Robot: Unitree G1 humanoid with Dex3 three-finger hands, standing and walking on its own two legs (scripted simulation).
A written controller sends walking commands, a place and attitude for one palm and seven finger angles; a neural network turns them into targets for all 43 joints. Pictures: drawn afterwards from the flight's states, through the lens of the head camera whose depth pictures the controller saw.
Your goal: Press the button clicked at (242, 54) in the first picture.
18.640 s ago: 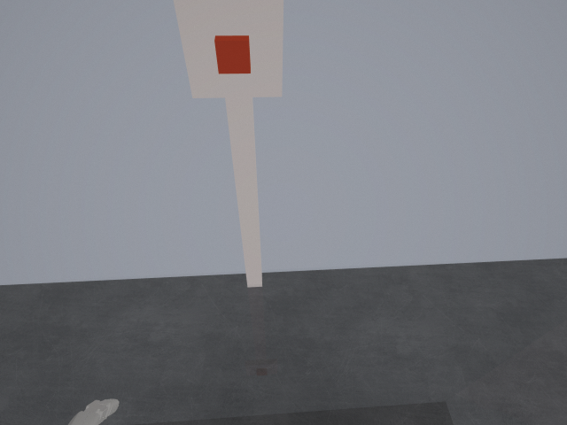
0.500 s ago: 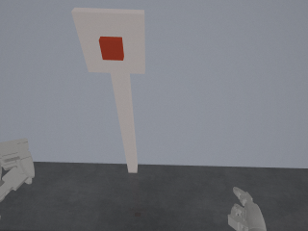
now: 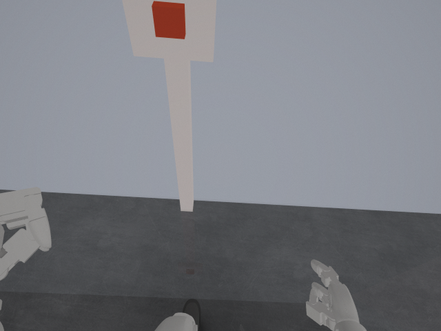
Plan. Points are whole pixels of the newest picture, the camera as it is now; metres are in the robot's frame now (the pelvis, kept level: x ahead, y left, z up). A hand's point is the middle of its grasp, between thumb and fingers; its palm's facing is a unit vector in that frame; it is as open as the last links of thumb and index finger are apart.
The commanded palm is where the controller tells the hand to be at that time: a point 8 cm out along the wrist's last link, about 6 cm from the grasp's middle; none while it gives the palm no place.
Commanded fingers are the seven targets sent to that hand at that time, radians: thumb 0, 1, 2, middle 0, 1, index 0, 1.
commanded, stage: step back with the hand held close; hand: left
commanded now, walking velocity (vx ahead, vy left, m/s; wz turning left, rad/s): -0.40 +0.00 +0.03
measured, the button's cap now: (169, 19) +0.66 +0.19 +0.20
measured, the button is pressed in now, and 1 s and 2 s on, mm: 0 0 0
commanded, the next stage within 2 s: stop stepping back and stand still in 0.04 s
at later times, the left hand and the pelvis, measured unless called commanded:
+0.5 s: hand (2, 283) +0.14 +0.25 +0.16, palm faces +0.33 -0.86 -0.38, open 3.1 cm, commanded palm +0.06 +0.29 +0.19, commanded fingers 0.00 0.90 0.90 -1.30 -1.50 -1.30 -1.50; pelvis -0.07 +0.01 +0.01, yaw +0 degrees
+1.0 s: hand out of the picture +0.08 +0.25 +0.17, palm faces +0.38 -0.85 -0.37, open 3.1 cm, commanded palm +0.02 +0.29 +0.19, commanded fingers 0.00 0.90 0.90 -1.30 -1.50 -1.30 -1.50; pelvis -0.11 +0.01 +0.01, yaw +0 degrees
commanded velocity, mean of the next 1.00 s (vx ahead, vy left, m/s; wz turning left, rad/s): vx -0.01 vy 0.01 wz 0.01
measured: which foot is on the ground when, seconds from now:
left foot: down 0.00-0.20, up 0.22-0.32, down 0.34-1.00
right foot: down 0.00-1.00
